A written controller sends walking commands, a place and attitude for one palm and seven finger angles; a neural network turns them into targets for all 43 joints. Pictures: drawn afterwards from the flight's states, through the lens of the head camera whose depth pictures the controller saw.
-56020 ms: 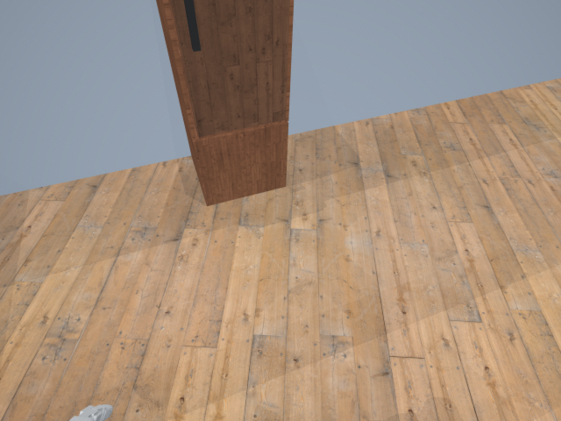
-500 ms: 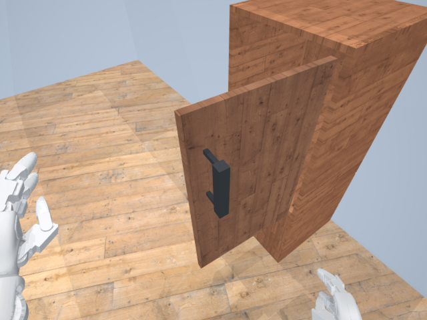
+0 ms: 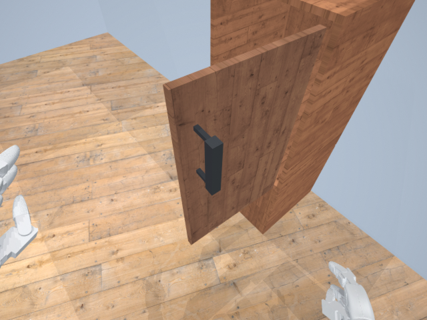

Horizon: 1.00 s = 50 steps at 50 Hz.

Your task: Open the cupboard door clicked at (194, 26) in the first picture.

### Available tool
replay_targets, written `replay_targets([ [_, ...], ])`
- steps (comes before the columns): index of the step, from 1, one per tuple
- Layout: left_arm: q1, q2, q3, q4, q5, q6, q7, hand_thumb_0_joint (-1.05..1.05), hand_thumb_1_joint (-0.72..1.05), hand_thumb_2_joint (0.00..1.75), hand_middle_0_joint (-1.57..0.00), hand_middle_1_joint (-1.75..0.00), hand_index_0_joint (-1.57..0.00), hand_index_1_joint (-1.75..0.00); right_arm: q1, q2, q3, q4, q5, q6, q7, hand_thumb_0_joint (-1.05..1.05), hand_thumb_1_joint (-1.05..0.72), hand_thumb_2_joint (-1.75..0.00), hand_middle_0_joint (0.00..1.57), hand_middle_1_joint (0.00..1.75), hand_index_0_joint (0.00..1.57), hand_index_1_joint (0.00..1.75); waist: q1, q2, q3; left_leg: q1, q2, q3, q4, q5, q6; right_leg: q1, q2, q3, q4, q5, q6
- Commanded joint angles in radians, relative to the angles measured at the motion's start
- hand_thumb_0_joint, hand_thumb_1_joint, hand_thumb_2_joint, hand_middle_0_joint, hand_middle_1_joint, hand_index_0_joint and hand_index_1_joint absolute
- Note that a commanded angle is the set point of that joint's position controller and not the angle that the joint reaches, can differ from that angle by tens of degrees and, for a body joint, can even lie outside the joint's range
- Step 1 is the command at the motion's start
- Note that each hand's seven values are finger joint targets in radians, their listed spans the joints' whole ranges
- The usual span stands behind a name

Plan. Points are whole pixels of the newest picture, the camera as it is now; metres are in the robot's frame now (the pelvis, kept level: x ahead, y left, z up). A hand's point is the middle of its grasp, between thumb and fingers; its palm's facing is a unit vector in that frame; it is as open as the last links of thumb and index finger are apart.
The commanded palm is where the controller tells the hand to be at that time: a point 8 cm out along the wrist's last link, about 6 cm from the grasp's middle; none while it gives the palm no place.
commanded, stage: step back with the hand held close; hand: left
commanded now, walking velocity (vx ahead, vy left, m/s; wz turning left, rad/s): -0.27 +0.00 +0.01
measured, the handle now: (206, 160) +0.39 +0.04 +0.08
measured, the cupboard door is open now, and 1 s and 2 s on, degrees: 86 86 86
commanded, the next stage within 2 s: stop stepping back and stand still in 0.78 s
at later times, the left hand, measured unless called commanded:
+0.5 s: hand out of the picture +0.13 +0.27 +0.17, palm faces +0.47 -0.74 -0.49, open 7.4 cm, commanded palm +0.06 +0.31 +0.18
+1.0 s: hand out of the picture +0.02 +0.29 +0.17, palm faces +0.51 -0.77 -0.38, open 7.4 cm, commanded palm -0.03 +0.31 +0.18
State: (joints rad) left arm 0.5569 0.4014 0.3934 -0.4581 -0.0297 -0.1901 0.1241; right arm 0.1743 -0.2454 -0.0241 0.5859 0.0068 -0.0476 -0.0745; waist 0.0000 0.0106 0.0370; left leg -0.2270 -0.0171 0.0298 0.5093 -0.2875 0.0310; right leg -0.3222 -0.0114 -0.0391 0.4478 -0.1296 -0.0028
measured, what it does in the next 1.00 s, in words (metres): walks backwards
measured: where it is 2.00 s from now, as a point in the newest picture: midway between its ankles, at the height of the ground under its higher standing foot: outside the picture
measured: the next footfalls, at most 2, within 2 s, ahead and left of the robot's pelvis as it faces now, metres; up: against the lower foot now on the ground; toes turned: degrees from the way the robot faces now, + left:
right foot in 1.10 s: -0.24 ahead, -0.08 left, +0.00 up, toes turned -3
left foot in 1.68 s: -0.19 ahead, +0.14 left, +0.00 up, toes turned +3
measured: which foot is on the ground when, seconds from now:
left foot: down 0.00-1.00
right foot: down 0.00-0.78, up 0.80-1.00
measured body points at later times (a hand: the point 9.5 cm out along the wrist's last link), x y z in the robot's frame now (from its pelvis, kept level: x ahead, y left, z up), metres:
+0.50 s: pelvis -0.07 +0.00 -0.02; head -0.06 +0.02 +0.43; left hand +0.10 +0.31 +0.19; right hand +0.09 -0.24 -0.09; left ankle -0.01 +0.10 -0.74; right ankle +0.01 -0.12 -0.73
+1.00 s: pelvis -0.17 +0.01 +0.00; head -0.15 +0.05 +0.45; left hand -0.01 +0.33 +0.19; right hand +0.02 -0.20 -0.06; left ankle -0.05 +0.10 -0.74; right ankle -0.27 -0.14 -0.68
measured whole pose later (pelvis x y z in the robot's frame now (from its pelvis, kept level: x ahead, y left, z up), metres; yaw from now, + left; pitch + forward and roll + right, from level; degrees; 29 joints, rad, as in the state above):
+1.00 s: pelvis -0.17 +0.01 +0.00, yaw +1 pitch +2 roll -5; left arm 0.53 0.40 0.45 -0.57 -0.04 -0.22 0.18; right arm 0.18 -0.15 0.01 0.64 -0.02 -0.16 -0.05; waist 0.04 -0.01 -0.01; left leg -0.44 0.05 0.00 0.41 -0.02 0.04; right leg -0.27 0.07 -0.01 0.84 -0.53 0.00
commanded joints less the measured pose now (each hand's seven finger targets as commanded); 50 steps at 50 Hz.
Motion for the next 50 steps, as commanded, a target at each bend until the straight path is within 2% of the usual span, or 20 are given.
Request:
replay_targets([
  [1, -0.01, 0.199, 0.184, -0.259, 0.004, -0.075, 0.048, 0.0, 0.9, 0.9, -0.2, -0.3, -0.2, -0.3, -0.081, -0.117, -0.032, -0.175, -0.004, -0.064, -0.015, 0.0, -0.9, -0.9, 0.2, 0.3, 0.2, 0.3, 0.016, 0.091, -0.179, -0.22, 0.116, -0.116, -0.137, 0.174, 0.016, 0.287, -0.039, 0.061, 0.105, 0.205, 0.003],
  [8, -0.073, 0.162, 0.17, -0.229, 0.029, -0.085, 0.05, 0.0, 0.9, 0.9, -0.2, -0.3, -0.2, -0.3, -0.045, -0.123, -0.033, -0.177, -0.008, -0.087, -0.01, 0.0, -0.9, -0.9, 0.2, 0.3, 0.2, 0.3, 0.004, 0.072, -0.09, -0.501, 0.156, -0.137, -0.149, -0.162, 0.059, 0.331, -0.03, 0.097, 0.249, 0.12, 0.008],
  [12, -0.128, 0.174, 0.163, -0.208, 0.034, -0.094, 0.055, 0.0, 0.9, 0.9, -0.2, -0.3, -0.2, -0.3, -0.03, -0.119, -0.029, -0.17, -0.005, -0.092, -0.006, 0.0, -0.9, -0.9, 0.2, 0.3, 0.2, 0.3, -0.009, -0.057, -0.056, -0.451, 0.07, -0.096, -0.005, -0.333, 0.036, 0.157, -0.101, 0.225, 0.048, -0.136, -0.026],
  [15, -0.137, 0.201, 0.173, -0.252, 0.025, -0.11, 0.064, 0.0, 0.9, 0.9, -0.2, -0.3, -0.2, -0.3, -0.028, -0.105, -0.021, -0.16, -0.009, -0.094, -0.004, 0.0, -0.9, -0.9, 0.2, 0.3, 0.2, 0.3, -0.011, -0.086, -0.089, -0.289, 0.037, -0.088, 0.073, -0.271, 0.015, 0.005, -0.153, 0.253, -0.093, -0.323, -0.055],
  [17, -0.116, 0.201, 0.176, -0.263, 0.021, -0.116, 0.068, 0.0, 0.9, 0.9, -0.2, -0.3, -0.2, -0.3, -0.031, -0.109, -0.017, -0.16, -0.013, -0.095, -0.007, 0.0, -0.9, -0.9, 0.2, 0.3, 0.2, 0.3, -0.014, -0.014, -0.089, -0.28, 0.052, -0.108, 0.007, -0.277, 0.018, -0.007, -0.12, 0.195, -0.069, -0.341, -0.037],
  [20, -0.08, 0.199, 0.208, -0.28, 0.037, -0.128, 0.075, 0.0, 0.9, 0.9, -0.2, -0.3, -0.2, -0.3, -0.031, -0.126, -0.021, -0.174, -0.014, -0.102, -0.017, 0.0, -0.9, -0.9, 0.2, 0.3, 0.2, 0.3, -0.003, 0.179, -0.097, -0.546, 0.171, -0.236, -0.231, -0.426, 0.068, 0.253, 0.001, 0.075, 0.213, -0.189, 0.011],
  [23, -0.041, 0.182, 0.212, -0.252, 0.04, -0.128, 0.064, 0.0, 0.9, 0.9, -0.2, -0.3, -0.2, -0.3, -0.037, -0.113, -0.034, -0.175, -0.011, -0.123, -0.011, 0.0, -0.9, -0.9, 0.2, 0.3, 0.2, 0.3, 0.009, 0.152, -0.145, -0.565, 0.221, -0.233, -0.209, -0.244, 0.084, 0.354, 0.045, 0.065, 0.349, 0.019, 0.021],
  [25, -0.064, 0.171, 0.206, -0.228, 0.048, -0.138, 0.053, 0.0, 0.9, 0.9, -0.2, -0.3, -0.2, -0.3, -0.046, -0.117, -0.035, -0.17, -0.019, -0.134, -0.008, 0.0, -0.9, -0.9, 0.2, 0.3, 0.2, 0.3, 0.007, 0.129, -0.052, -0.65, 0.215, -0.233, -0.208, -0.306, 0.093, 0.35, 0.049, 0.1, 0.338, -0.024, 0.014],
  [26, -0.053, 0.167, 0.196, -0.207, 0.035, -0.139, 0.053, 0.0, 0.9, 0.9, -0.2, -0.3, -0.2, -0.3, -0.021, -0.112, -0.033, -0.15, -0.019, -0.139, -0.003, 0.0, -0.9, -0.9, 0.2, 0.3, 0.2, 0.3, -0.002, 0.077, -0.053, -0.511, 0.181, -0.217, -0.13, -0.084, 0.07, 0.25, 0.026, 0.129, 0.243, 0.119, -0.006],
  [29, -0.106, 0.183, 0.163, -0.248, 0.023, -0.141, 0.045, 0.0, 0.9, 0.9, -0.2, -0.3, -0.2, -0.3, -0.023, -0.108, -0.039, -0.111, -0.017, -0.144, 0.009, 0.0, -0.9, -0.9, 0.2, 0.3, 0.2, 0.3, -0.011, -0.011, -0.186, -0.225, 0.097, -0.104, 0.037, 0.144, 0.0, 0.113, -0.08, 0.238, 0.095, 0.277, -0.043],
  [33, -0.057, 0.232, 0.195, -0.271, 0.011, -0.127, 0.05, 0.0, 0.9, 0.9, -0.2, -0.3, -0.2, -0.3, -0.043, -0.086, -0.045, -0.12, -0.003, -0.116, 0.015, 0.0, -0.9, -0.9, 0.2, 0.3, 0.2, 0.3, -0.005, -0.151, -0.189, -0.135, -0.01, -0.031, 0.276, -0.139, -0.032, -0.073, -0.236, 0.363, -0.157, -0.122, -0.118],
  [35, -0.025, 0.236, 0.212, -0.259, 0.008, -0.116, 0.057, 0.0, 0.9, 0.9, -0.2, -0.3, -0.2, -0.3, -0.057, -0.063, -0.035, -0.12, -0.006, -0.094, 0.013, 0.0, -0.9, -0.9, 0.2, 0.3, 0.2, 0.3, -0.006, -0.173, -0.176, -0.107, 0.005, -0.047, 0.3, -0.142, -0.033, -0.116, -0.254, 0.324, -0.147, -0.072, -0.133],
  [37, -0.029, 0.237, 0.222, -0.285, 0.004, -0.11, 0.056, 0.0, 0.9, 0.9, -0.2, -0.3, -0.2, -0.3, -0.052, -0.076, -0.031, -0.123, -0.003, -0.085, 0.005, 0.0, -0.9, -0.9, 0.2, 0.3, 0.2, 0.3, -0.023, -0.07, -0.136, -0.098, 0.039, -0.084, -0.008, -0.079, -0.013, -0.119, -0.141, 0.205, -0.023, -0.064, -0.056],
  [38, -0.031, 0.23, 0.223, -0.325, 0.004, -0.121, 0.053, 0.0, 0.9, 0.9, -0.2, -0.3, -0.2, -0.3, -0.066, -0.113, -0.04, -0.14, -0.007, -0.089, -0.004, 0.0, -0.9, -0.9, 0.2, 0.3, 0.2, 0.3, -0.013, 0.153, -0.124, -0.204, 0.143, -0.23, -0.15, -0.029, 0.033, -0.061, -0.013, 0.119, 0.144, -0.112, 0.0],
  [39, -0.016, 0.249, 0.261, -0.326, 0.022, -0.14, 0.055, 0.0, 0.9, 0.9, -0.2, -0.3, -0.2, -0.3, -0.105, -0.137, -0.056, -0.147, -0.02, -0.102, -0.013, 0.0, -0.9, -0.9, 0.2, 0.3, 0.2, 0.3, 0.005, 0.421, -0.144, -0.467, 0.34, -0.414, -0.345, -0.239, 0.111, 0.173, 0.089, 0.036, 0.46, -0.226, 0.03],
  [40, -0.015, 0.235, 0.256, -0.328, 0.024, -0.144, 0.053, 0.0, 0.9, 0.9, -0.2, -0.3, -0.2, -0.3, -0.076, -0.096, -0.052, -0.14, -0.037, -0.127, -0.013, 0.0, -0.9, -0.9, 0.2, 0.3, 0.2, 0.3, -0.001, 0.369, -0.175, -0.566, 0.401, -0.463, -0.458, -0.399, 0.152, 0.258, 0.131, 0.079, 0.74, -0.321, 0.022],
  [42, -0.056, 0.208, 0.226, -0.317, 0.007, -0.128, 0.058, 0.0, 0.9, 0.9, -0.2, -0.3, -0.2, -0.3, -0.056, -0.085, -0.06, -0.116, -0.026, -0.154, -0.003, 0.0, -0.9, -0.9, 0.2, 0.3, 0.2, 0.3, 0.004, 0.115, -0.15, -0.299, 0.349, -0.366, -0.297, -0.128, 0.143, 0.001, 0.093, 0.123, 0.756, -0.361, 0.014],
  [43, -0.043, 0.18, 0.194, -0.303, -0.002, -0.114, 0.062, 0.0, 0.9, 0.9, -0.2, -0.3, -0.2, -0.3, -0.057, -0.089, -0.06, -0.095, -0.024, -0.165, 0.002, 0.0, -0.9, -0.9, 0.2, 0.3, 0.2, 0.3, 0.007, 0.094, -0.166, -0.159, 0.329, -0.308, -0.263, -0.008, 0.129, -0.083, 0.079, 0.102, 0.712, -0.372, 0.02],
  [45, -0.042, 0.129, 0.124, -0.303, -0.005, -0.099, 0.065, 0.0, 0.9, 0.9, -0.2, -0.3, -0.2, -0.3, -0.047, -0.081, -0.045, -0.072, -0.02, -0.18, 0.006, 0.0, -0.9, -0.9, 0.2, 0.3, 0.2, 0.3, -0.003, 0.158, -0.175, -0.043, 0.303, -0.27, -0.272, 0.012, 0.107, -0.098, 0.057, 0.072, 0.586, -0.381, 0.025],
  [50, -0.098, 0.151, 0.097, -0.324, -0.008, -0.062, 0.065, 0.0, 0.9, 0.9, -0.2, -0.3, -0.2, -0.3, -0.043, -0.083, -0.016, -0.091, -0.028, -0.17, 0.004, 0.0, -0.9, -0.9, 0.2, 0.3, 0.2, 0.3, -0.007, 0.283, -0.158, -0.026, 0.185, -0.181, -0.396, -0.245, -0.012, 0.137, 0.111, -0.06, 0.076, -0.437, -0.015],
])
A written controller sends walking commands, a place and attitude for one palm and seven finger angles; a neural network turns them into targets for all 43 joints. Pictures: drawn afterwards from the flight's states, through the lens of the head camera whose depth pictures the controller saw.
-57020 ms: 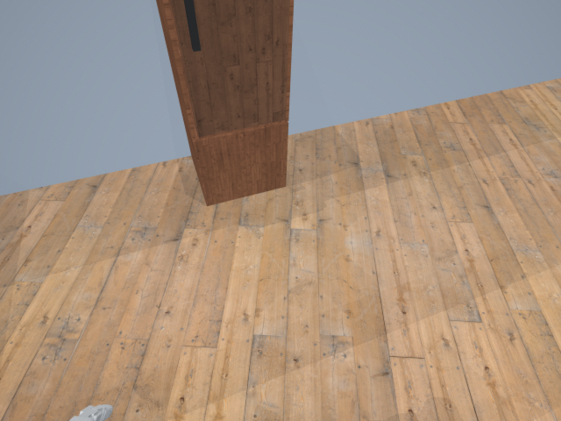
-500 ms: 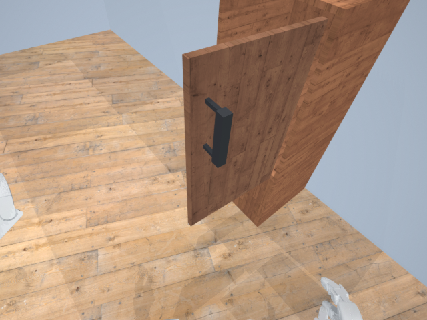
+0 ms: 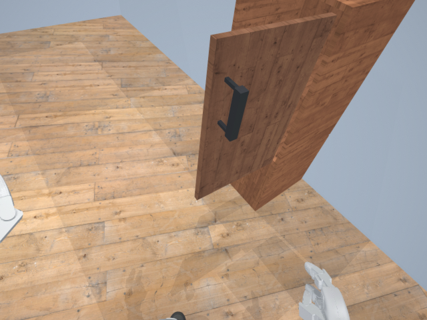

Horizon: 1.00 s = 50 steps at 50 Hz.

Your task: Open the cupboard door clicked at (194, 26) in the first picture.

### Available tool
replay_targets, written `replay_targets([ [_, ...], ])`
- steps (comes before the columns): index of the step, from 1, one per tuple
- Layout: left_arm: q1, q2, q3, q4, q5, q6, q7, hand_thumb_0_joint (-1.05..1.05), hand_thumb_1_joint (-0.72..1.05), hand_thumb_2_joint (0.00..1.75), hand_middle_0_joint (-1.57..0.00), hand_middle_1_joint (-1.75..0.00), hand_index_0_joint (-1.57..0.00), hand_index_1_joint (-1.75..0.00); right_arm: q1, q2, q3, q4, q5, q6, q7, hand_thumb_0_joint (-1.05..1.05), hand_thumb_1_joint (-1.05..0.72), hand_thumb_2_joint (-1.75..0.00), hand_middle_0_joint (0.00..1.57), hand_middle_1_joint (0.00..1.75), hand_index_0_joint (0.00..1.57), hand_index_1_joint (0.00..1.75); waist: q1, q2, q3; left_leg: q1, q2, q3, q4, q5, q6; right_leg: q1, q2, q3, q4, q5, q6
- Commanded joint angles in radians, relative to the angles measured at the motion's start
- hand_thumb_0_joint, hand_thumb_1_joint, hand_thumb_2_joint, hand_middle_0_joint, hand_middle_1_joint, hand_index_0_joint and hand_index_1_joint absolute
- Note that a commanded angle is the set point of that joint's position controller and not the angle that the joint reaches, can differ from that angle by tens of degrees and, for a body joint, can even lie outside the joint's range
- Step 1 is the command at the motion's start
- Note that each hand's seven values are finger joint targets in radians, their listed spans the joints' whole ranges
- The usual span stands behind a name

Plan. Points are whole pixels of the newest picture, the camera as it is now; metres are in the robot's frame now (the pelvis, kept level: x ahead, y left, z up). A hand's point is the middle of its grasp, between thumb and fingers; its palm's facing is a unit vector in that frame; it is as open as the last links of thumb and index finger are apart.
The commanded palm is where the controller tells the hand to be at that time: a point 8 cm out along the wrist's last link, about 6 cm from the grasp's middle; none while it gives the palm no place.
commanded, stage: stop stepping back and stand still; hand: left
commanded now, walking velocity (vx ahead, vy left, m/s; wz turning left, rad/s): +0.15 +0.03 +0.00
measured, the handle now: (230, 109) +0.56 +0.03 +0.08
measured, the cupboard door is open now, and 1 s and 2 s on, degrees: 86 86 86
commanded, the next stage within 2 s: let the arm hang, fingers relaxed in 0.58 s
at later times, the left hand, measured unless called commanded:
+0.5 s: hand (27, 284) +0.12 +0.23 +0.17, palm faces +0.37 -0.80 -0.48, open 7.4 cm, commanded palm +0.07 +0.27 +0.18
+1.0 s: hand out of the picture -0.05 +0.18 -0.17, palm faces -0.03 -0.98 -0.17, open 7.3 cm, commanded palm none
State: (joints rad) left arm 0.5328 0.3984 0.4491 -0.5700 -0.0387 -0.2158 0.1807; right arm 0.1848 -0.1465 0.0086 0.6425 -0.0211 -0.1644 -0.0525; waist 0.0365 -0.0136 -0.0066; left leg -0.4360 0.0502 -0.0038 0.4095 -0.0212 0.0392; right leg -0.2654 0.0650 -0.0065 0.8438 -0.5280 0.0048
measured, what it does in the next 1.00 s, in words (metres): walks backwards: right foot, then left foot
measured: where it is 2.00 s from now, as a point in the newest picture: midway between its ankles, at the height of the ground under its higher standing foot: outside the picture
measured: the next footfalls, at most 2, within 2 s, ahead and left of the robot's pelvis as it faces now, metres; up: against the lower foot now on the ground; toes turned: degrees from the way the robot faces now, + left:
right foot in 0.10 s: -0.07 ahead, -0.08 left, +0.00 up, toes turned -4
left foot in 0.68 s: -0.02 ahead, +0.14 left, +0.00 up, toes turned +2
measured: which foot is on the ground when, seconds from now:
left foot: down 0.00-0.42, up 0.44-0.66, down 0.68-1.00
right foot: up 0.00-0.08, down 0.10-1.00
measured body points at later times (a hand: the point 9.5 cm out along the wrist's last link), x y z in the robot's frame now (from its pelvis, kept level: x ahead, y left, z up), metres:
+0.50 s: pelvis -0.08 -0.02 +0.00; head -0.09 -0.01 +0.45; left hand +0.10 +0.27 +0.19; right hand +0.04 -0.27 -0.10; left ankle +0.00 +0.09 -0.69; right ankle -0.11 -0.08 -0.74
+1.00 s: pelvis -0.11 +0.00 -0.01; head -0.10 +0.01 +0.44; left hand -0.05 +0.23 -0.16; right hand -0.01 -0.26 -0.13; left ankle -0.06 +0.13 -0.74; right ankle -0.11 -0.08 -0.74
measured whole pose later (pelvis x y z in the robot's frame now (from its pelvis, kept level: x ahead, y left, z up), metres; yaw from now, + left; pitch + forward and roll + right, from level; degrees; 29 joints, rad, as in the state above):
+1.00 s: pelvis -0.11 +0.00 -0.01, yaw +2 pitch -2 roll +0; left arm 0.22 0.20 -0.03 0.94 0.02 0.05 -0.01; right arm 0.14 -0.26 0.00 0.94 -0.03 0.03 0.00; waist -0.01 -0.02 0.06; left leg -0.29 0.02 0.00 0.51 -0.18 -0.02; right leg -0.20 0.01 -0.11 0.53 -0.29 -0.05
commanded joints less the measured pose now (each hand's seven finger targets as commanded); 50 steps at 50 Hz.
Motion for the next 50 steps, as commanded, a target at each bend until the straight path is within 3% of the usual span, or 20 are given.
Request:
replay_targets([
  [1, -0.071, 0.164, 0.047, -0.21, 0.001, -0.035, 0.005, 0.0, 0.9, 0.9, -0.2, -0.3, -0.2, -0.3, -0.053, -0.18, -0.046, -0.151, 0.003, -0.047, -0.016, 0.0, -0.9, -0.9, 0.2, 0.3, 0.2, 0.3, -0.042, 0.301, -0.114, 0.178, 0.073, -0.094, -0.258, -0.495, -0.061, 0.128, 0.037, -0.103, -0.458, 0.009, -0.039],
  [5, -0.052, 0.316, 0.191, -0.253, -0.018, -0.064, 0.004, 0.0, 0.9, 0.9, -0.2, -0.3, -0.2, -0.3, -0.072, -0.143, -0.014, -0.145, -0.018, -0.005, -0.011, 0.0, -0.9, -0.9, 0.2, 0.3, 0.2, 0.3, -0.04, -0.04, -0.175, 0.253, -0.017, 0.022, 0.317, -0.185, -0.074, -0.084, -0.328, 0.162, -0.614, 0.322, -0.177],
  [7, -0.053, 0.221, 0.127, -0.165, -0.025, -0.03, -0.013, 0.0, 0.9, 0.9, -0.2, -0.3, -0.2, -0.3, -0.057, -0.157, -0.044, -0.145, 0.02, -0.013, -0.025, 0.0, -0.9, -0.9, 0.2, 0.3, 0.2, 0.3, -0.046, -0.167, -0.112, 0.181, -0.043, 0.004, 0.378, -0.181, -0.069, -0.062, -0.277, 0.143, -0.55, 0.321, -0.159],
  [10, -0.058, 0.216, 0.119, -0.13, -0.022, -0.012, -0.021, 0.0, 0.9, 0.9, -0.2, -0.3, -0.2, -0.3, -0.062, -0.168, -0.031, -0.148, 0.029, -0.01, -0.037, 0.0, -0.9, -0.9, 0.2, 0.3, 0.2, 0.3, -0.073, 0.021, -0.016, 0.25, -0.017, 0.017, 0.149, -0.134, -0.045, -0.094, -0.193, 0.032, -0.416, 0.356, -0.074],
  [11, -0.066, 0.221, 0.123, -0.116, -0.021, -0.014, -0.022, 0.0, 0.9, 0.9, -0.2, -0.3, -0.2, -0.3, -0.051, -0.182, -0.032, -0.147, 0.03, -0.012, -0.044, 0.0, -0.9, -0.9, 0.2, 0.3, 0.2, 0.3, -0.072, 0.117, -0.018, 0.277, 0.017, -0.038, 0.081, -0.149, -0.023, -0.108, -0.136, -0.003, -0.341, 0.286, -0.044],
  [13, -0.084, 0.219, 0.119, -0.149, -0.021, -0.03, -0.015, 0.0, 0.9, 0.9, -0.2, -0.3, -0.2, -0.3, -0.056, -0.184, -0.028, -0.149, 0.01, -0.025, -0.045, 0.0, -0.9, -0.9, 0.2, 0.3, 0.2, 0.3, -0.061, 0.388, -0.046, 0.203, 0.159, -0.381, -0.294, -0.64, -0.042, -0.085, 0.01, -0.077, -0.088, -0.061, -0.018],
  [14, -0.101, 0.243, 0.128, -0.165, -0.01, -0.036, -0.011, 0.0, 0.9, 0.9, -0.2, -0.3, -0.2, -0.3, -0.063, -0.179, -0.027, -0.154, -0.001, -0.038, -0.047, 0.0, -0.9, -0.9, 0.2, 0.3, 0.2, 0.3, -0.05, 0.351, -0.03, 0.12, 0.187, -0.437, -0.366, -0.748, -0.05, -0.04, 0.012, -0.045, -0.009, -0.075, -0.033],
  [16, -0.028, 0.213, 0.112, -0.13, -0.006, -0.026, -0.004, 0.0, 0.9, 0.9, -0.2, -0.3, -0.2, -0.3, -0.045, -0.179, -0.036, -0.146, -0.007, -0.043, -0.042, 0.0, -0.9, -0.9, 0.2, 0.3, 0.2, 0.3, -0.033, 0.221, -0.068, 0.048, 0.167, -0.299, -0.347, -0.666, -0.036, 0.097, 0.018, -0.065, -0.064, -0.039, -0.041],
  [18, 0.04, 0.182, 0.086, -0.13, -0.01, -0.009, -0.008, 0.0, 0.9, 0.9, -0.2, -0.3, -0.2, -0.3, -0.054, -0.186, -0.041, -0.157, -0.001, -0.028, -0.035, 0.0, -0.9, -0.9, 0.2, 0.3, 0.2, 0.3, -0.029, 0.235, -0.088, -0.035, 0.094, -0.131, -0.267, -0.593, -0.05, 0.253, 0.021, -0.114, -0.287, -0.025, -0.05],
  [19, 0.079, 0.197, 0.1, -0.115, -0.006, -0.003, -0.012, 0.0, 0.9, 0.9, -0.2, -0.3, -0.2, -0.3, -0.061, -0.185, -0.042, -0.167, 0.001, -0.016, -0.032, 0.0, -0.9, -0.9, 0.2, 0.3, 0.2, 0.3, -0.024, 0.206, -0.067, -0.096, 0.032, -0.059, -0.135, -0.565, -0.068, 0.283, -0.021, -0.063, -0.415, -0.001, -0.07],
  [21, 0.028, 0.24, 0.12, -0.158, 0.0, -0.009, -0.019, 0.0, 0.9, 0.9, -0.2, -0.3, -0.2, -0.3, -0.064, -0.175, -0.05, -0.162, 0.007, 0.019, -0.022, 0.0, -0.9, -0.9, 0.2, 0.3, 0.2, 0.3, -0.028, -0.163, 0.008, -0.108, -0.078, 0.023, 0.528, -0.361, -0.067, -0.064, -0.431, 0.47, -0.763, -0.176, -0.194],
  [25, -0.09, 0.208, 0.103, -0.025, 0.009, -0.039, -0.013, 0.0, 0.9, 0.9, -0.2, -0.3, -0.2, -0.3, -0.022, -0.168, -0.043, -0.114, 0.015, -0.015, -0.034, 0.0, -0.9, -0.9, 0.2, 0.3, 0.2, 0.3, -0.067, -0.056, 0.065, -0.078, 0.013, -0.005, 0.542, -0.269, -0.069, -0.091, -0.315, 0.205, -0.654, 0.096, -0.158],
  [29, -0.125, 0.182, 0.07, 0.006, 0.021, -0.054, -0.004, 0.0, 0.9, 0.9, -0.2, -0.3, -0.2, -0.3, -0.041, -0.165, -0.035, -0.106, 0.016, -0.053, -0.055, 0.0, -0.9, -0.9, 0.2, 0.3, 0.2, 0.3, -0.036, -0.035, 0.031, 0.047, -0.013, 0.067, 0.228, -0.291, -0.031, 0.049, -0.288, 0.161, -0.546, 0.485, -0.125],
  [33, -0.088, 0.179, 0.07, -0.075, 0.012, -0.059, -0.006, 0.0, 0.9, 0.9, -0.2, -0.3, -0.2, -0.3, -0.03, -0.191, -0.052, -0.13, 0.019, -0.061, -0.044, 0.0, -0.9, -0.9, 0.2, 0.3, 0.2, 0.3, -0.027, 0.007, -0.085, 0.273, 0.04, 0.019, 0.024, 0.054, -0.003, 0.109, -0.17, 0.082, -0.418, 0.647, 0.003],
  [34, -0.104, 0.003, -0.351, 0.699, 0.083, 0.061, -0.13, 0.0, 0.9, 0.9, -0.2, -0.3, -0.2, -0.3, -0.059, -0.344, -0.102, 0.086, 0.013, -0.094, 0.037, 0.0, -0.9, -0.9, 0.2, 0.3, 0.2, 0.3, -0.089, 0.04, -0.045, 0.281, 0.109, -0.048, 0.188, 0.403, 0.018, -0.064, -0.19, -0.04, -0.225, 0.741, -0.01],
  [35, -0.097, -0.004, -0.339, 0.698, 0.073, 0.185, -0.17, 0.0, 0.9, 0.9, -0.2, -0.3, -0.2, -0.3, -0.002, -0.379, -0.113, 0.048, 0.021, 0.029, 0.042, 0.0, -0.9, -0.9, 0.2, 0.3, 0.2, 0.3, -0.05, 0.053, -0.099, 0.266, 0.14, -0.076, 0.177, 0.502, 0.038, -0.03, -0.181, 0.017, -0.248, 0.694, -0.017],
  [38, -0.192, 0.008, -0.336, 0.843, 0.074, 0.208, -0.182, 0.0, 0.9, 0.9, -0.2, -0.3, -0.2, -0.3, -0.02, -0.324, -0.08, 0.046, 0.006, 0.099, 0.038, 0.0, -0.9, -0.9, 0.2, 0.3, 0.2, 0.3, -0.023, -0.077, -0.103, 0.089, 0.123, -0.13, 0.142, 0.236, 0.061, 0.095, -0.144, -0.004, -0.264, 0.552, -0.036],
  [41, -0.293, 0.089, -0.348, 1.041, 0.075, 0.191, -0.185, 0.0, 0.9, 0.9, -0.2, -0.3, -0.2, -0.3, -0.042, -0.306, -0.07, 0.093, -0.002, 0.124, 0.043, 0.0, -0.9, -0.9, 0.2, 0.3, 0.2, 0.3, -0.036, -0.183, -0.126, 0.126, 0.011, -0.037, 0.181, 0.018, -0.009, 0.133, -0.25, 0.082, -0.36, 0.687, -0.099],
  [47, -0.377, 0.031, -0.413, 1.383, 0.056, 0.218, -0.175, 0.0, 0.9, 0.9, -0.2, -0.3, -0.2, -0.3, -0.085, -0.26, -0.032, 0.237, -0.009, 0.171, 0.045, 0.0, -0.9, -0.9, 0.2, 0.3, 0.2, 0.3, -0.045, 0.124, 0.026, 0.175, 0.047, -0.099, -0.023, -0.169, -0.01, 0.03, -0.178, 0.058, -0.497, 0.189, -0.058],
  [50, -0.333, 0.015, -0.413, 1.508, 0.053, 0.211, -0.174, 0.0, 0.9, 0.9, -0.2, -0.3, -0.2, -0.3, -0.062, -0.246, -0.03, 0.304, -0.004, 0.17, 0.038, 0.0, -0.9, -0.9, 0.2, 0.3, 0.2, 0.3, -0.04, 0.132, 0.013, 0.198, 0.043, -0.09, -0.053, -0.213, -0.015, 0.068, -0.182, 0.062, -0.547, 0.187, -0.063],
])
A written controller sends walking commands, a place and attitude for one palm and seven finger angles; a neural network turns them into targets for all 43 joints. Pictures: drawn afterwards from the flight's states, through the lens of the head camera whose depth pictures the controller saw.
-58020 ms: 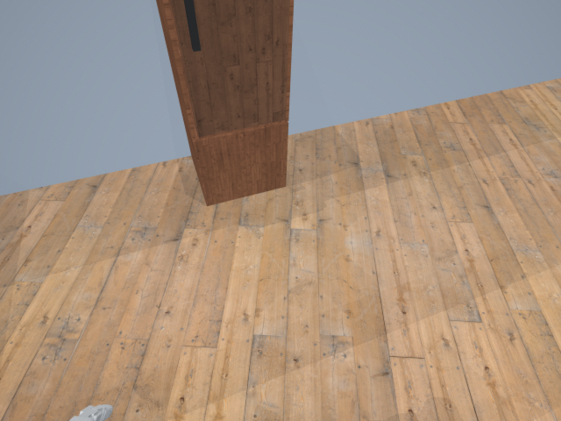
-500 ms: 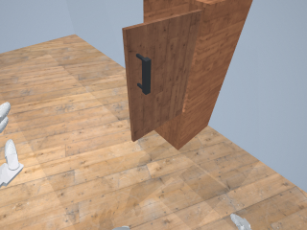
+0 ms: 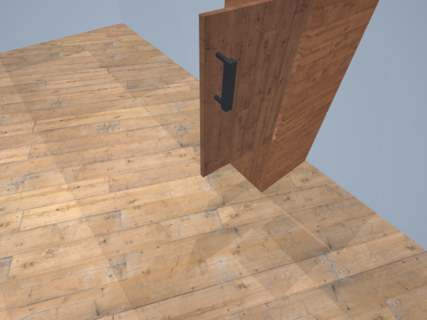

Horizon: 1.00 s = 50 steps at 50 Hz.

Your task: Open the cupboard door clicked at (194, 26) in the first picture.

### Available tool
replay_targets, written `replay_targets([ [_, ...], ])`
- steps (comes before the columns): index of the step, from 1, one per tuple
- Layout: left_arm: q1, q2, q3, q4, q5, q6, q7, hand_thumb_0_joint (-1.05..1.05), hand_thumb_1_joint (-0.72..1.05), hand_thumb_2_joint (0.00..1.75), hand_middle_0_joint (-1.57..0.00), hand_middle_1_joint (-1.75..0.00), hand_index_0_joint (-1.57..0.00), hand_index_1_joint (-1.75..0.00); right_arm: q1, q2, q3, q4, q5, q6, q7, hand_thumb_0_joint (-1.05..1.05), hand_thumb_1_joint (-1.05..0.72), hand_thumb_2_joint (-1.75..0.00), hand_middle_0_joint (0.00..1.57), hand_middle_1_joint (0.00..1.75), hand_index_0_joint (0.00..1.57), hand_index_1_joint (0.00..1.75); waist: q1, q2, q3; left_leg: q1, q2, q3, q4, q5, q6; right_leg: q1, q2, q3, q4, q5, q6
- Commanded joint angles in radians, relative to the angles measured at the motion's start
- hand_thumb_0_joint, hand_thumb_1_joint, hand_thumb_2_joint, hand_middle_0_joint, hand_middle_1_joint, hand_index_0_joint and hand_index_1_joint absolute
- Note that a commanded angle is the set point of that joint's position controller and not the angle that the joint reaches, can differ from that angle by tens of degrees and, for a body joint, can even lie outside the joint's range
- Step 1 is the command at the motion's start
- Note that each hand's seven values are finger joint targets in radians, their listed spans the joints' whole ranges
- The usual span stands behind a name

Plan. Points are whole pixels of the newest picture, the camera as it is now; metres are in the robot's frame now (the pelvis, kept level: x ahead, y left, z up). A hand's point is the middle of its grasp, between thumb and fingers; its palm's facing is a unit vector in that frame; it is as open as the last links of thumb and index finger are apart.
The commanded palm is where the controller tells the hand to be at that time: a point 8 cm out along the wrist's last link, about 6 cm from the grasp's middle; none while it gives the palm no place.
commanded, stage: let the arm hang, fingers relaxed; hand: left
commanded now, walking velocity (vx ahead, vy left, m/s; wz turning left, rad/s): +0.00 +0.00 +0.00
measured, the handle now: (223, 82) +0.67 +0.01 +0.09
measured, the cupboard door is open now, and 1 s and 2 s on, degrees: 86 86 86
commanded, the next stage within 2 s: look to check the result in 0.78 s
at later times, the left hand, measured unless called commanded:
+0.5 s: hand out of the picture +0.02 +0.25 -0.15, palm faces +0.01 -0.95 -0.31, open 7.3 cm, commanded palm none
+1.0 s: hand out of the picture +0.10 +0.25 -0.14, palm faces -0.03 -0.94 -0.33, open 7.3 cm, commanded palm none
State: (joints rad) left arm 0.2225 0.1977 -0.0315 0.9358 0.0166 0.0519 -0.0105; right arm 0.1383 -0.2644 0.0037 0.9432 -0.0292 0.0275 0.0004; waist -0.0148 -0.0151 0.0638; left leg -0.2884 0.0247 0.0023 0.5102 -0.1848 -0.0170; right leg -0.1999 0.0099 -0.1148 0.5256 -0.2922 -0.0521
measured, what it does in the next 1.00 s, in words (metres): stands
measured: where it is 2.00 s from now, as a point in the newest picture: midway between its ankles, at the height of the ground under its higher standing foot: outside the picture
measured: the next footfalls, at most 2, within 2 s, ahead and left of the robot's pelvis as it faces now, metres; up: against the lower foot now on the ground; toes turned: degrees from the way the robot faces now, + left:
none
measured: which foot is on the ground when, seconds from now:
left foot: down 0.00-1.00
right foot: down 0.00-1.00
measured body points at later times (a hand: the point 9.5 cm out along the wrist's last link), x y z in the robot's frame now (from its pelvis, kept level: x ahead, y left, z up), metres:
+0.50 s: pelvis +0.00 +0.02 +0.01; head +0.00 +0.01 +0.46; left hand +0.02 +0.30 -0.13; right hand +0.02 -0.23 -0.15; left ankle +0.06 +0.13 -0.73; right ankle +0.00 -0.08 -0.73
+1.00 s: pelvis +0.03 +0.01 +0.01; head +0.04 +0.00 +0.46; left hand +0.10 +0.30 -0.12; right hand +0.09 -0.28 -0.13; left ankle +0.06 +0.13 -0.73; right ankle +0.00 -0.08 -0.73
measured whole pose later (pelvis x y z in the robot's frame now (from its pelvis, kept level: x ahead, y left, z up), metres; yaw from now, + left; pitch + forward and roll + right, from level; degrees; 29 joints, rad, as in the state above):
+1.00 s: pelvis +0.03 +0.01 +0.01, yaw -1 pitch -2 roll +0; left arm 0.11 0.31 0.01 1.14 0.01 -0.02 0.00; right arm 0.10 -0.32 -0.01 1.14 -0.02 0.00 0.00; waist 0.00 0.02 0.06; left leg -0.16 0.01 0.03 0.31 -0.12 0.00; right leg -0.08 0.00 -0.09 0.32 -0.21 -0.03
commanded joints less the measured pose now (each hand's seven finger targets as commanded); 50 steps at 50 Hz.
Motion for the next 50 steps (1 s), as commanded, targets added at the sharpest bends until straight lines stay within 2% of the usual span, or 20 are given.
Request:
replay_targets([
  [1, -0.012, 0.203, 0.073, 0.031, -0.003, -0.059, 0.019, 0.0, 0.9, 0.9, -0.2, -0.3, -0.2, -0.3, 0.002, -0.123, -0.027, 0.023, 0.002, -0.021, -0.019, 0.0, -0.9, -0.9, 0.2, 0.3, 0.2, 0.3, 0.01, 0.165, -0.062, 0.058, 0.068, -0.091, -0.158, -0.068, 0.039, 0.011, -0.129, 0.168, -0.241, -0.053, -0.009],
  [3, 0.006, 0.205, 0.071, 0.087, -0.006, -0.062, 0.018, 0.0, 0.9, 0.9, -0.2, -0.3, -0.2, -0.3, 0.023, -0.116, -0.029, 0.06, 0.006, -0.022, -0.021, 0.0, -0.9, -0.9, 0.2, 0.3, 0.2, 0.3, 0.011, 0.152, -0.068, 0.073, 0.068, -0.089, -0.165, -0.071, 0.04, 0.017, -0.131, 0.163, -0.255, -0.048, -0.014],
  [6, 0.015, 0.198, 0.069, 0.142, -0.007, -0.064, 0.019, 0.0, 0.9, 0.9, -0.2, -0.3, -0.2, -0.3, 0.061, -0.117, -0.037, 0.101, 0.009, -0.02, -0.025, 0.0, -0.9, -0.9, 0.2, 0.3, 0.2, 0.3, 0.005, 0.078, -0.045, 0.094, 0.073, -0.087, -0.165, -0.064, 0.042, -0.008, -0.134, 0.147, -0.275, -0.066, -0.014],
  [9, 0.028, 0.2, 0.07, 0.174, -0.007, -0.063, 0.022, 0.0, 0.9, 0.9, -0.2, -0.3, -0.2, -0.3, 0.079, -0.122, -0.042, 0.127, 0.011, -0.019, -0.028, 0.0, -0.9, -0.9, 0.2, 0.3, 0.2, 0.3, 0.007, 0.064, -0.015, 0.093, 0.08, -0.093, -0.18, -0.074, 0.049, -0.026, -0.13, 0.14, -0.277, -0.081, -0.016],
  [13, 0.039, 0.205, 0.072, 0.198, -0.006, -0.06, 0.024, 0.0, 0.9, 0.9, -0.2, -0.3, -0.2, -0.3, 0.096, -0.126, -0.048, 0.147, 0.009, -0.02, -0.029, 0.0, -0.9, -0.9, 0.2, 0.3, 0.2, 0.3, 0.01, 0.016, 0.003, 0.078, 0.08, -0.101, -0.203, -0.106, 0.053, -0.029, -0.127, 0.135, -0.264, -0.102, -0.015],
  [15, 0.039, 0.215, 0.075, 0.201, -0.006, -0.061, 0.025, 0.0, 0.9, 0.9, -0.2, -0.3, -0.2, -0.3, 0.099, -0.124, -0.048, 0.156, 0.009, -0.022, -0.027, 0.0, -0.9, -0.9, 0.2, 0.3, 0.2, 0.3, 0.012, 0.015, -0.012, 0.083, 0.078, -0.1, -0.203, -0.096, 0.055, -0.02, -0.132, 0.135, -0.261, -0.105, -0.017],
  [18, 0.024, 0.229, 0.077, 0.198, -0.005, -0.06, 0.025, 0.0, 0.9, 0.9, -0.2, -0.3, -0.2, -0.3, 0.094, -0.134, -0.051, 0.162, 0.008, -0.023, -0.025, 0.0, -0.9, -0.9, 0.2, 0.3, 0.2, 0.3, 0.013, 0.006, 0.019, 0.066, 0.079, -0.105, -0.216, -0.109, 0.055, -0.03, -0.131, 0.132, -0.256, -0.11, -0.015],
  [23, -0.005, 0.246, 0.082, 0.188, -0.004, -0.063, 0.025, 0.0, 0.9, 0.9, -0.2, -0.3, -0.2, -0.3, 0.064, -0.148, -0.052, 0.165, 0.006, -0.029, -0.02, 0.0, -0.9, -0.9, 0.2, 0.3, 0.2, 0.3, 0.018, 0.032, 0.019, 0.059, 0.081, -0.12, -0.24, -0.104, 0.056, -0.014, -0.132, 0.138, -0.242, -0.082, -0.012],
  [27, -0.037, 0.263, 0.086, 0.176, -0.002, -0.068, 0.024, 0.0, 0.9, 0.9, -0.2, -0.3, -0.2, -0.3, 0.035, -0.165, -0.053, 0.161, 0.006, -0.035, -0.018, 0.0, -0.9, -0.9, 0.2, 0.3, 0.2, 0.3, 0.02, 0.052, 0.008, 0.063, 0.085, -0.126, -0.253, -0.069, 0.053, 0.015, -0.135, 0.136, -0.241, -0.036, -0.008],
  [35, -0.103, 0.292, 0.084, 0.157, -0.003, -0.082, 0.024, 0.0, 0.9, 0.9, -0.2, -0.3, -0.2, -0.3, -0.013, -0.195, -0.05, 0.153, 0.009, -0.046, -0.014, 0.0, -0.9, -0.9, 0.2, 0.3, 0.2, 0.3, 0.013, 0.027, -0.051, 0.125, 0.091, -0.104, -0.233, 0.1, 0.045, 0.064, -0.151, 0.145, -0.257, 0.097, 0.0],
  [37, -0.112, 0.292, 0.083, 0.155, -0.004, -0.083, 0.024, 0.0, 0.9, 0.9, -0.2, -0.3, -0.2, -0.3, -0.028, -0.204, -0.049, 0.152, 0.008, -0.047, -0.014, 0.0, -0.9, -0.9, 0.2, 0.3, 0.2, 0.3, 0.013, 0.044, -0.053, 0.136, 0.093, -0.101, -0.232, 0.109, 0.043, 0.065, -0.152, 0.147, -0.265, 0.11, 0.001],
  [39, -0.115, 0.301, 0.083, 0.15, -0.003, -0.086, 0.024, 0.0, 0.9, 0.9, -0.2, -0.3, -0.2, -0.3, -0.032, -0.214, -0.048, 0.148, 0.011, -0.047, -0.014, 0.0, -0.9, -0.9, 0.2, 0.3, 0.2, 0.3, 0.014, 0.023, -0.063, 0.146, 0.096, -0.1, -0.23, 0.129, 0.043, 0.074, -0.152, 0.144, -0.269, 0.131, 0.003],
  [43, -0.127, 0.307, 0.08, 0.154, -0.005, -0.085, 0.024, 0.0, 0.9, 0.9, -0.2, -0.3, -0.2, -0.3, -0.052, -0.227, -0.045, 0.149, 0.011, -0.048, -0.014, 0.0, -0.9, -0.9, 0.2, 0.3, 0.2, 0.3, 0.01, 0.047, -0.078, 0.17, 0.1, -0.097, -0.235, 0.145, 0.04, 0.085, -0.155, 0.15, -0.275, 0.156, 0.005],
  [50, -0.13, 0.319, 0.079, 0.158, -0.006, -0.089, 0.027, 0.0, 0.9, 0.9, -0.2, -0.3, -0.2, -0.3, -0.061, -0.239, -0.043, 0.147, 0.014, -0.048, -0.017, 0.0, -0.9, -0.9, 0.2, 0.3, 0.2, 0.3, 0.008, 0.016, -0.095, 0.203, 0.106, -0.086, -0.226, 0.211, 0.041, 0.106, -0.159, 0.146, -0.276, 0.255, 0.007],
])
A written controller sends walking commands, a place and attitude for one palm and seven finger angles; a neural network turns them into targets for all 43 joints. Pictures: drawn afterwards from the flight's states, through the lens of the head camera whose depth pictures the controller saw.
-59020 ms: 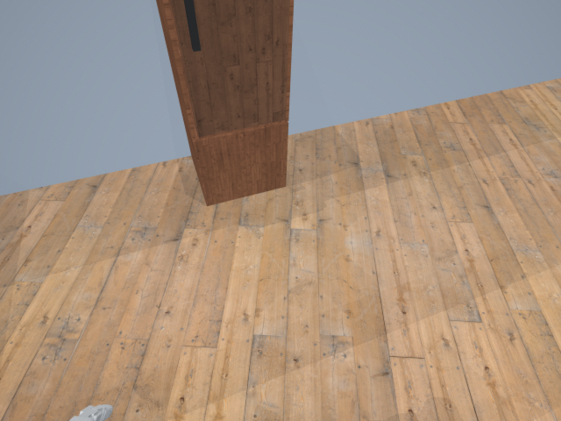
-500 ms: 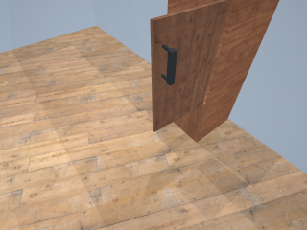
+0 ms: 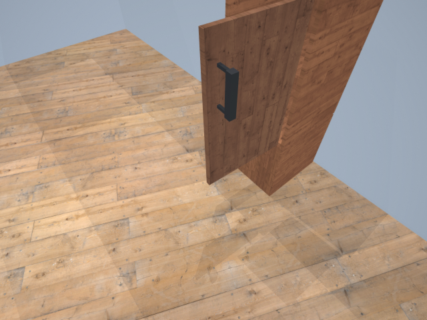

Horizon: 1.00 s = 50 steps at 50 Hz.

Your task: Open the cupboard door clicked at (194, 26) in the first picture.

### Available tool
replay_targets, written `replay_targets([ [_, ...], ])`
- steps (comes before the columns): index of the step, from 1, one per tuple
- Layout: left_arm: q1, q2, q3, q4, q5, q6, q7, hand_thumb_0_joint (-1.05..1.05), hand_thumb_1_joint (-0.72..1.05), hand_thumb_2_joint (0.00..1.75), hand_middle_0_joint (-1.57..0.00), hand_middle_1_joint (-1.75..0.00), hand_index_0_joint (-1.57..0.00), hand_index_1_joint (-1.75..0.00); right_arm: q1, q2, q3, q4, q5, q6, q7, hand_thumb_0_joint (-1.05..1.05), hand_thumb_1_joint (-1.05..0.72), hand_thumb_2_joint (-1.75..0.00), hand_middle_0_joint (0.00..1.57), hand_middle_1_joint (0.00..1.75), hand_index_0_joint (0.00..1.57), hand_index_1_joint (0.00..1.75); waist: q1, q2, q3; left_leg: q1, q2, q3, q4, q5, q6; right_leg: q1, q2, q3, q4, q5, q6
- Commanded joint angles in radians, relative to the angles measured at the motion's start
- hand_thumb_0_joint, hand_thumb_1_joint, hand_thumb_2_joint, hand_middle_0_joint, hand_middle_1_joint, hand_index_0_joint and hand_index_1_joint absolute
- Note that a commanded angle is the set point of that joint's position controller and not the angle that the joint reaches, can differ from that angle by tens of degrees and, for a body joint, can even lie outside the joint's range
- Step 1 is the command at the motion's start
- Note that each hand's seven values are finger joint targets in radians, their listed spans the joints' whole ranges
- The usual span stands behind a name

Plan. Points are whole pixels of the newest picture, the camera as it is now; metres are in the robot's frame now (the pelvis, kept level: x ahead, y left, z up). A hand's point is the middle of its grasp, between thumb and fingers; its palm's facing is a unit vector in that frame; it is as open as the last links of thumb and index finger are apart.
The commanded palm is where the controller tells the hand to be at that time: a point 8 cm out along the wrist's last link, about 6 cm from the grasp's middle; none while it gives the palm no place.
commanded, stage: look to check the result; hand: left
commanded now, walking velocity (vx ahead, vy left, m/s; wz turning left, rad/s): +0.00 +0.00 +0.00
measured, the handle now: (225, 92) +0.64 +0.01 +0.07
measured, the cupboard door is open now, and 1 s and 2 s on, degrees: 86 86 86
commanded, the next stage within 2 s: stand and wait in 0.40 s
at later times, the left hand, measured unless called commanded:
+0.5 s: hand out of the picture +0.09 +0.22 -0.16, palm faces -0.03 -0.94 -0.33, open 7.3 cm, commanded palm none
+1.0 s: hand out of the picture +0.10 +0.21 -0.16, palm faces -0.03 -0.95 -0.32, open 7.3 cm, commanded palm none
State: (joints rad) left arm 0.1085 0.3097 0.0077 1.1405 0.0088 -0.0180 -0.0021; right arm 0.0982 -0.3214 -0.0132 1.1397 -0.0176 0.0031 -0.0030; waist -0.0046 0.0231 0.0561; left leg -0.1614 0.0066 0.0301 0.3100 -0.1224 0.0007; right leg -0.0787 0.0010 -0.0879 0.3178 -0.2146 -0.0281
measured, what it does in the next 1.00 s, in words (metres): stands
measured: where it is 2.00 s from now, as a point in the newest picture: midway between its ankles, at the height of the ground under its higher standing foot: outside the picture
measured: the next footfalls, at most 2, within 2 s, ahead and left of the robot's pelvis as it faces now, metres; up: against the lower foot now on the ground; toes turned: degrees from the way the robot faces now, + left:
none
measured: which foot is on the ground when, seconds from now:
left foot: down 0.00-1.00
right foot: down 0.00-1.00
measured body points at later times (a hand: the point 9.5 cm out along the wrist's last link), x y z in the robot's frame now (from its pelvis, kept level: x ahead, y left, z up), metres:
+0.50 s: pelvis +0.02 -0.01 +0.00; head +0.04 -0.02 +0.45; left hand +0.09 +0.27 -0.13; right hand +0.09 -0.30 -0.15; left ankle +0.03 +0.12 -0.75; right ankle -0.02 -0.10 -0.75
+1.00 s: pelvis +0.03 -0.02 +0.00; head +0.05 -0.03 +0.45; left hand +0.10 +0.26 -0.14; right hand +0.08 -0.30 -0.15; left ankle +0.03 +0.12 -0.75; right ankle -0.02 -0.10 -0.75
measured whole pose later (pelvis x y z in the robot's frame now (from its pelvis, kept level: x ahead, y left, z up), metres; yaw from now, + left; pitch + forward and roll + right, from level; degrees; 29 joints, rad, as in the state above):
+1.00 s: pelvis +0.03 -0.02 +0.00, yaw -1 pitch -1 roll +1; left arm 0.14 0.29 0.01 1.13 0.00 -0.02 0.01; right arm 0.12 -0.29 -0.01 1.14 -0.01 0.01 -0.02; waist -0.01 0.01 0.06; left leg -0.11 0.04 0.04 0.30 -0.17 -0.03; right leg -0.02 0.03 -0.07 0.28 -0.24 -0.05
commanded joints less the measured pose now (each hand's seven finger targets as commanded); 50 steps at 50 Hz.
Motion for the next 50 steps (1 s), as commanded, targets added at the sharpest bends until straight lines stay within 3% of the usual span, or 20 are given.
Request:
replay_targets([
  [1, -0.015, 0.207, 0.038, -0.046, 0.001, -0.018, 0.018, 0.0, 0.9, 0.9, -0.2, -0.3, -0.2, -0.3, -0.023, -0.185, -0.027, -0.049, 0.002, -0.023, -0.013, 0.0, -0.9, -0.9, 0.2, 0.3, 0.2, 0.3, -0.002, -0.012, -0.087, 0.08, 0.123, -0.112, -0.025, 0.147, 0.022, -0.015, -0.151, 0.12, -0.07, 0.18, -0.017],
  [33, 0.017, 0.192, 0.039, -0.049, -0.002, -0.019, 0.029, 0.0, 0.9, 0.9, -0.2, -0.3, -0.2, -0.3, 0.002, -0.159, -0.022, -0.046, 0.004, -0.019, -0.025, 0.0, -0.9, -0.9, 0.2, 0.3, 0.2, 0.3, -0.001, -0.026, -0.094, 0.116, 0.127, -0.077, -0.005, 0.22, 0.015, 0.034, -0.15, 0.119, -0.065, 0.366, -0.013],
  [50, 0.028, 0.182, 0.039, -0.051, -0.002, -0.019, 0.03, 0.0, 0.9, 0.9, -0.2, -0.3, -0.2, -0.3, 0.019, -0.148, -0.023, -0.041, 0.005, -0.017, -0.027, 0.0, -0.9, -0.9, 0.2, 0.3, 0.2, 0.3, -0.003, -0.034, -0.071, 0.115, 0.127, -0.069, -0.011, 0.183, 0.014, 0.022, -0.145, 0.126, -0.077, 0.34, -0.009],
])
